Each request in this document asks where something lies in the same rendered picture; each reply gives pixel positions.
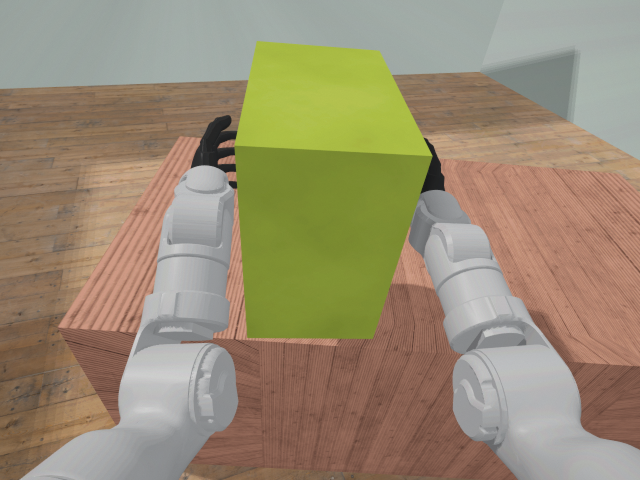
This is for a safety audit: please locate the robot left upper arm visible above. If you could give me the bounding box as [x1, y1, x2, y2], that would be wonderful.
[20, 343, 238, 480]

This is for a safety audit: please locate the robot left hand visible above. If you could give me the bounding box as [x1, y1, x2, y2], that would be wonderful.
[191, 115, 237, 189]

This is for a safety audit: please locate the robot left forearm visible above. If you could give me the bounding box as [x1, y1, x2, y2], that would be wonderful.
[118, 165, 234, 417]

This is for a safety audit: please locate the robot right hand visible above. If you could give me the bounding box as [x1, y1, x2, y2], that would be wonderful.
[420, 137, 445, 194]

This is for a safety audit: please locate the pedestal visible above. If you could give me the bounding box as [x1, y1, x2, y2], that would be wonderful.
[57, 136, 640, 480]

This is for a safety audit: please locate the robot right forearm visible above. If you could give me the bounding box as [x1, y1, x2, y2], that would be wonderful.
[408, 190, 581, 418]

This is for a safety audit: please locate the carton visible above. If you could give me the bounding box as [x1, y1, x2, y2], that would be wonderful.
[234, 41, 433, 339]

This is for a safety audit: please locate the robot right upper arm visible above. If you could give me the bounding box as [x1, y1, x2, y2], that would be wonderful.
[453, 344, 640, 480]

